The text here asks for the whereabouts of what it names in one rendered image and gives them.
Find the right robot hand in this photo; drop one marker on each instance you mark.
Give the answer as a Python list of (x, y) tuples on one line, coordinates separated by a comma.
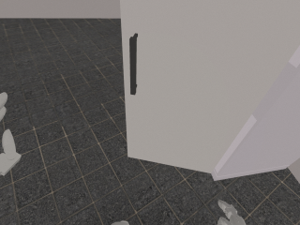
[(231, 214)]

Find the fridge door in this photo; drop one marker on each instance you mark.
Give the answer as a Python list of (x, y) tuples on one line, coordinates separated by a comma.
[(202, 68)]

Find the handle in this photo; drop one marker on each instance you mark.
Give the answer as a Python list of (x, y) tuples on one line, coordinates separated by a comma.
[(133, 63)]

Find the left robot hand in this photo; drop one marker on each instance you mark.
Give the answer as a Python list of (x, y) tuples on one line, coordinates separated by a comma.
[(10, 157)]

